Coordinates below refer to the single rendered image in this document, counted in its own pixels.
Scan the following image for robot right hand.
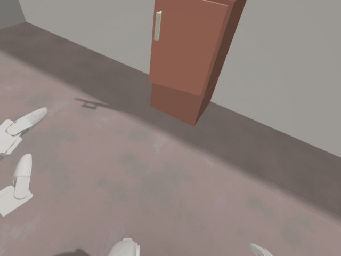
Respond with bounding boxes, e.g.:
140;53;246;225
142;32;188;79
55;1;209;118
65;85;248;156
249;243;273;256

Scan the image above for robot left thigh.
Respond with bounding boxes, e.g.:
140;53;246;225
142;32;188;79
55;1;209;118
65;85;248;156
108;240;140;256

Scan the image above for cupboard door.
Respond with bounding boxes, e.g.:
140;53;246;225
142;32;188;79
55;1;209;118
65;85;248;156
149;0;228;95

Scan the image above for robot left hand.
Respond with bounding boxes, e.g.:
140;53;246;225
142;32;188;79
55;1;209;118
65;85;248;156
0;107;48;217

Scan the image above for handle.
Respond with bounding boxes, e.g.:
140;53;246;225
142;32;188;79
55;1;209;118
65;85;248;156
154;11;162;41

